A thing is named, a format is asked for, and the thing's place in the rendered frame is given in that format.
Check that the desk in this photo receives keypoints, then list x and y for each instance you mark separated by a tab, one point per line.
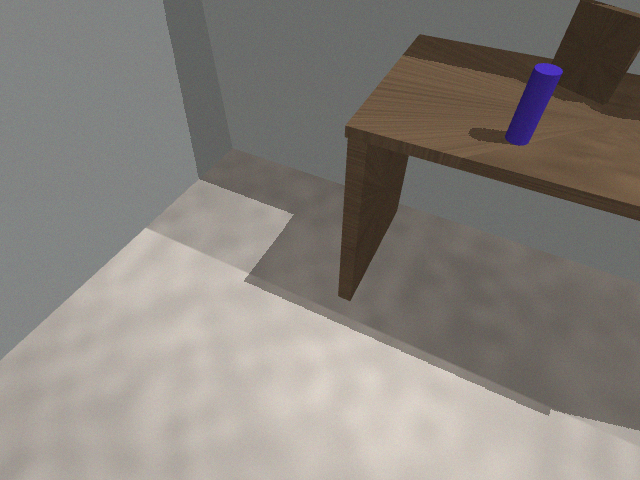
451	103

